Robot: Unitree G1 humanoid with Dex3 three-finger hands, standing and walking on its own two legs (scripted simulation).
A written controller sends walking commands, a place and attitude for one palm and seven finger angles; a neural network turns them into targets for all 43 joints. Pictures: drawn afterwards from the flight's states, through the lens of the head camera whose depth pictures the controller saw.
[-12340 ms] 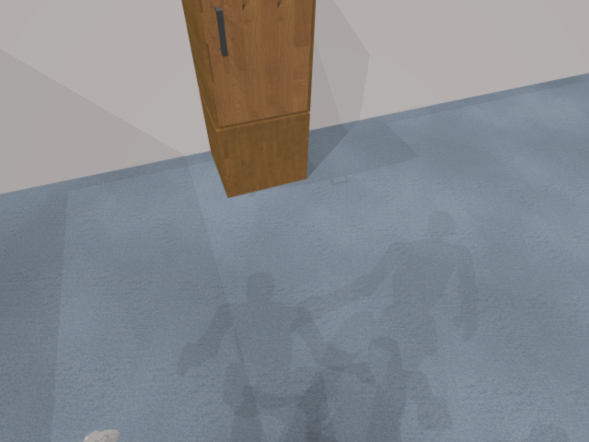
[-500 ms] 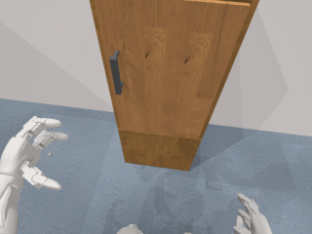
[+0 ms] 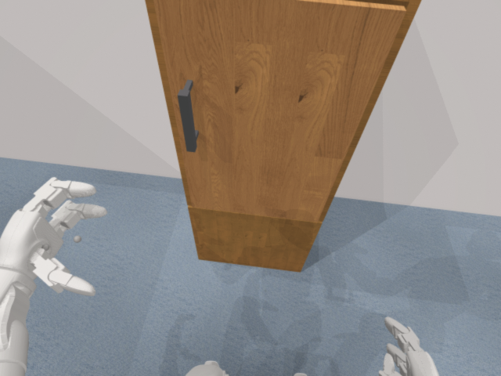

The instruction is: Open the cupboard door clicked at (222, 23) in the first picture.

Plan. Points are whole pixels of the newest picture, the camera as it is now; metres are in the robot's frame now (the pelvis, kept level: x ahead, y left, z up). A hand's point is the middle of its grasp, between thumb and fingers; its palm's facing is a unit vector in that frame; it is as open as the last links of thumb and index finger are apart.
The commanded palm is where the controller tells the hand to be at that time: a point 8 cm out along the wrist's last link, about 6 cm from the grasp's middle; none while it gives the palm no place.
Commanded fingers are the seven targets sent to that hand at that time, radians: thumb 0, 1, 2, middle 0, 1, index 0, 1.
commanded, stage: raise the hand with hooked fingers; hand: left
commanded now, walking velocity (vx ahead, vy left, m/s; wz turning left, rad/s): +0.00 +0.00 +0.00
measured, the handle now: (190, 117) +0.57 +0.16 +0.07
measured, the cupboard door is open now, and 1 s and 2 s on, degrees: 0 0 0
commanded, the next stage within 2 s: move the hooked fingers beside the handle in 0.10 s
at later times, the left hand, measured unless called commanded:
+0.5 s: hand (93, 214) +0.32 +0.26 +0.08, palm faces -0.04 -1.00 -0.02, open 14.0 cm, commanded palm +0.31 +0.31 +0.08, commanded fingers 0.00 -0.50 0.30 -0.30 -1.20 -0.30 -1.20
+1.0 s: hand (122, 175) +0.41 +0.25 +0.07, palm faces -0.06 -1.00 +0.00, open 14.0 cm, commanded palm +0.39 +0.30 +0.07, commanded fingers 0.00 -0.50 0.30 -0.30 -1.20 -0.30 -1.20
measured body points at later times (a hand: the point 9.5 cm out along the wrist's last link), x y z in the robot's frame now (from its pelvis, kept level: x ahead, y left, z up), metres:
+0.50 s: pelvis +0.00 -0.01 +0.00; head +0.05 +0.00 +0.44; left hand +0.32 +0.32 +0.08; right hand +0.15 -0.27 -0.08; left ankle +0.03 +0.08 -0.69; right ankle +0.02 -0.13 -0.69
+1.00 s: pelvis +0.01 -0.01 -0.01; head +0.09 +0.00 +0.43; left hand +0.41 +0.30 +0.07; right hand +0.09 -0.29 -0.10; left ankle +0.03 +0.08 -0.69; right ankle +0.02 -0.13 -0.69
